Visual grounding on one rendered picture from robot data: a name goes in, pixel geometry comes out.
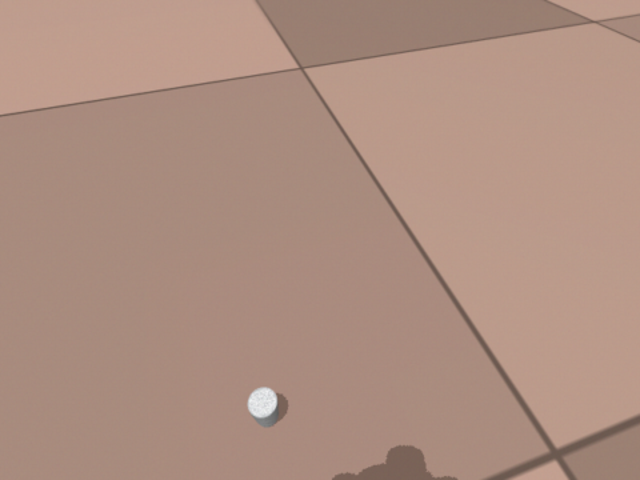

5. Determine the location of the cup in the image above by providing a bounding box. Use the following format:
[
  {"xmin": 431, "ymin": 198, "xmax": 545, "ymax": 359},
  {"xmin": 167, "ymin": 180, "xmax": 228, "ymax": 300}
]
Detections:
[{"xmin": 248, "ymin": 387, "xmax": 279, "ymax": 427}]

